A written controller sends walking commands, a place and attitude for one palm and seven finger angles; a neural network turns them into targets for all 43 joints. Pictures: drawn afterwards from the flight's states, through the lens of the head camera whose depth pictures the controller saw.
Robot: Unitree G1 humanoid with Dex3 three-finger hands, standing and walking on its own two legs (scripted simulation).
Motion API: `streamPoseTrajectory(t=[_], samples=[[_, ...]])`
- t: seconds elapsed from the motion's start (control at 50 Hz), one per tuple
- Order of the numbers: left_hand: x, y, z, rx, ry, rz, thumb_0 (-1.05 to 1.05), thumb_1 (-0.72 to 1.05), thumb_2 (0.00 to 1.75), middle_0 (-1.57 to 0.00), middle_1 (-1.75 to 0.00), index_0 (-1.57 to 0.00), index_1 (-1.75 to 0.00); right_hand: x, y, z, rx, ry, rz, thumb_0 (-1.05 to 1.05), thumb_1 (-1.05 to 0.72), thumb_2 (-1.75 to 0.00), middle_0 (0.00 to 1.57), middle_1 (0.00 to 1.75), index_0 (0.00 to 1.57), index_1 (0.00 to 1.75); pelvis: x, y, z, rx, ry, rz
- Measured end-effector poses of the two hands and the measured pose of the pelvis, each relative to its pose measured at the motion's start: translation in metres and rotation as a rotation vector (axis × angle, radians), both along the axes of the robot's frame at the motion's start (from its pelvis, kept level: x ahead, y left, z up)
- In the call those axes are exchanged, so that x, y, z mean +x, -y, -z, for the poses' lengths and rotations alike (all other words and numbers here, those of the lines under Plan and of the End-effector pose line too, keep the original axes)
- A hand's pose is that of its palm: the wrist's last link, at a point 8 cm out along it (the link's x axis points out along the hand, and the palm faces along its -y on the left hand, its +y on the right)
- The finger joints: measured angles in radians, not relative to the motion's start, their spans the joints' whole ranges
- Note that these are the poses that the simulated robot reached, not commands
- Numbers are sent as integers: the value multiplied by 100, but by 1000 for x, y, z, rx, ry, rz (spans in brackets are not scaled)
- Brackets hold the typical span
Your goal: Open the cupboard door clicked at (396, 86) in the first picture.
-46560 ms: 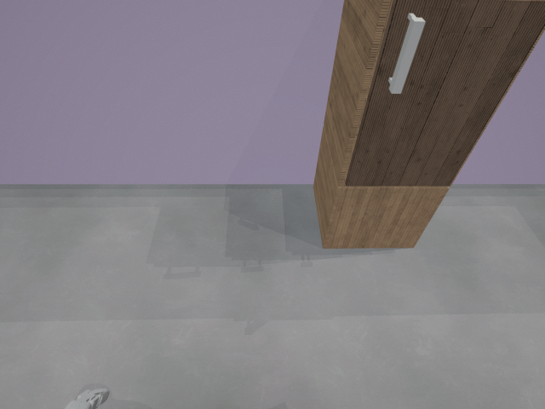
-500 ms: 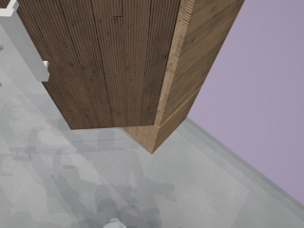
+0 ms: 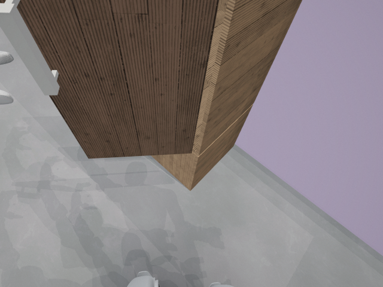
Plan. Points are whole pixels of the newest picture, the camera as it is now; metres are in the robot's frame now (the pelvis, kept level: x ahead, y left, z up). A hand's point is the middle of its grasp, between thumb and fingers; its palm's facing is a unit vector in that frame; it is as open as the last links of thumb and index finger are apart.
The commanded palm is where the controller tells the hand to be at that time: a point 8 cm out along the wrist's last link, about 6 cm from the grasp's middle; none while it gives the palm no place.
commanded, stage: move the hooked fingers beside the handle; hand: left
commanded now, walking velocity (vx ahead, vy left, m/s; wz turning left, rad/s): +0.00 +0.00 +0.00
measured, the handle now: (34, 49) +0.53 +0.27 +0.16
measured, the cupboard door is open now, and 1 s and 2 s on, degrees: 48 48 48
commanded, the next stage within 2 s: slide the fingers in behind the handle in 1.70 s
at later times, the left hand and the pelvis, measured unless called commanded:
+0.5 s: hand out of the picture +0.47 +0.33 +0.17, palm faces +0.07 -1.00 +0.02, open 14.0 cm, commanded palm +0.45 +0.38 +0.16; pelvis +0.02 +0.00 +0.00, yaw -1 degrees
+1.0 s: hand out of the picture +0.47 +0.33 +0.17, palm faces +0.06 -1.00 +0.02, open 14.0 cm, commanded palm +0.46 +0.38 +0.16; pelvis +0.00 +0.00 +0.00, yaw +0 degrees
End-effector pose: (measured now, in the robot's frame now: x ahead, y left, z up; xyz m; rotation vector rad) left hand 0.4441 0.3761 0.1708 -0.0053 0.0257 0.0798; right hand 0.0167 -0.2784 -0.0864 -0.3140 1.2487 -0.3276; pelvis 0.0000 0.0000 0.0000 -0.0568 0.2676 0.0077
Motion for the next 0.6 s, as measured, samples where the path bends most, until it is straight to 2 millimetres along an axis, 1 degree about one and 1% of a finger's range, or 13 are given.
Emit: streamPoseTrajectory(t=[0.1,0.18,0.24,0.3,0.36,0.42,0.6], samples=[[6,2,-3,1,26,-5,-1,-50,30,-30,-120,-30,-120,-20,5,0,-9,-52,33,1,-91,-90,20,30,20,30,-1,4,1,0,-12,7],[11,1,-2,-11,14,-3,-1,-50,30,-30,-120,-30,-120,-33,8,-1,-15,-87,62,1,-91,-90,20,30,20,30,1,6,2,-2,-24,14],[13,-2,0,-2,0,-4,-1,-50,30,-30,-120,-30,-120,-39,8,-2,-16,-108,79,1,-91,-90,20,30,20,30,3,6,2,-3,-32,19],[13,-5,0,7,8,-7,-1,-50,30,-30,-120,-30,-120,-41,7,-2,-11,-120,88,1,-91,-90,20,30,20,30,6,5,2,-2,-35,24],[11,-7,-2,2,33,-8,-1,-50,30,-30,-120,-30,-120,-37,5,-2,-3,-119,90,1,-91,-90,20,30,20,30,10,4,1,-1,-33,26],[8,-10,-4,-7,51,-4,-1,-50,30,-30,-120,-30,-120,-29,3,-2,4,-100,85,1,-91,-90,20,30,20,30,13,3,0,0,-27,27],[-10,-13,2,-19,26,5,-1,-50,30,-30,-120,-30,-120,14,-2,1,26,4,18,1,-91,-90,20,30,20,30,15,-2,-1,2,-4,17]])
